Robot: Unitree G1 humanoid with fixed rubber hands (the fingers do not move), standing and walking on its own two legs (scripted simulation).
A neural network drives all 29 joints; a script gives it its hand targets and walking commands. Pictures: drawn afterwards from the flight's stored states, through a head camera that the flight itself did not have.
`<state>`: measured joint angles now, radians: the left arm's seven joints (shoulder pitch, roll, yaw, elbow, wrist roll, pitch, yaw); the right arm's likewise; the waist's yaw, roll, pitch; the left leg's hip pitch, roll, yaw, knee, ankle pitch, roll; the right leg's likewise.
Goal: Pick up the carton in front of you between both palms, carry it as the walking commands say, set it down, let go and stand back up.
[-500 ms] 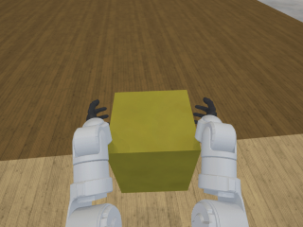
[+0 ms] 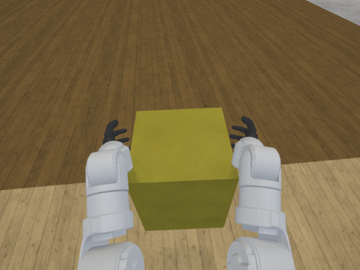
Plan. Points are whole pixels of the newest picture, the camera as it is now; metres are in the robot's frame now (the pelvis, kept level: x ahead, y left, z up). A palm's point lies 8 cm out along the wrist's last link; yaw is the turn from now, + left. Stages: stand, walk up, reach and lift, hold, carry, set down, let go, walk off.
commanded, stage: carry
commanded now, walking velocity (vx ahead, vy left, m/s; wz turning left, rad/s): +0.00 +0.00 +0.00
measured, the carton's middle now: (181, 171) +0.35 +0.00 +0.02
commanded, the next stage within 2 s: none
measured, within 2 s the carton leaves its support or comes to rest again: neither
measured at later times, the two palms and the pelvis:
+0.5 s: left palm (112, 153) +0.32 +0.15 +0.13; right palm (248, 149) +0.32 -0.14 +0.13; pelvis -0.01 +0.00 +0.00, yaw +0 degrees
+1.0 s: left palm (112, 149) +0.33 +0.15 +0.12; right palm (244, 145) +0.34 -0.13 +0.13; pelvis +0.01 +0.00 +0.00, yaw +0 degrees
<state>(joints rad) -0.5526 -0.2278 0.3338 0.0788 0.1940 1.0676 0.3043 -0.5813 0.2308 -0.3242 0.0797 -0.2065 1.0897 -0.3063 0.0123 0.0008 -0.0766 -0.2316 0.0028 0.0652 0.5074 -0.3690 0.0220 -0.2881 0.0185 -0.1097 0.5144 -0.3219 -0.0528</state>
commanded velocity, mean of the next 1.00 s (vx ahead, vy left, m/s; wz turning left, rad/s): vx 0.00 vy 0.00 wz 0.00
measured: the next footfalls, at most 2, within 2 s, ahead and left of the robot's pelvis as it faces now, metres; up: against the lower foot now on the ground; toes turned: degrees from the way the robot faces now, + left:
none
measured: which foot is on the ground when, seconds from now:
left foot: down 0.00-1.00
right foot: down 0.00-1.00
